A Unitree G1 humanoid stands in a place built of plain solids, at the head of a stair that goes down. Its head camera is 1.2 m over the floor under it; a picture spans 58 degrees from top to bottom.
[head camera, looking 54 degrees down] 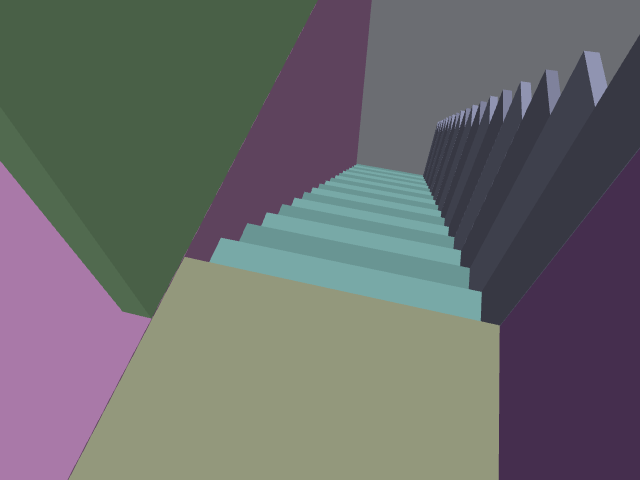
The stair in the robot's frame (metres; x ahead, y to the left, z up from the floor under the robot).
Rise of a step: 0.19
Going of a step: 0.23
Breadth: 1.02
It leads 14 degrees to the right of straight ahead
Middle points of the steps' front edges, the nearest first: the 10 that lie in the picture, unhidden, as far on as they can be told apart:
0.68 -0.04 0.00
0.90 -0.10 -0.19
1.13 -0.16 -0.39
1.36 -0.21 -0.58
1.58 -0.27 -0.78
1.81 -0.32 -0.97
2.03 -0.38 -1.17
2.26 -0.44 -1.36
2.49 -0.49 -1.56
2.71 -0.55 -1.75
